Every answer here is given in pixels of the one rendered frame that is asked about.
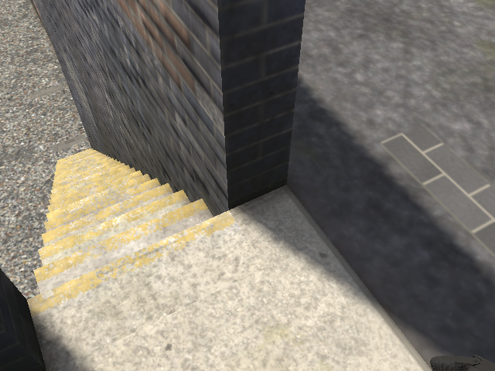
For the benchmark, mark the robot right hand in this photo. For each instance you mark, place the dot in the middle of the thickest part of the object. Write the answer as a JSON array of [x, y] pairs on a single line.
[[461, 363]]

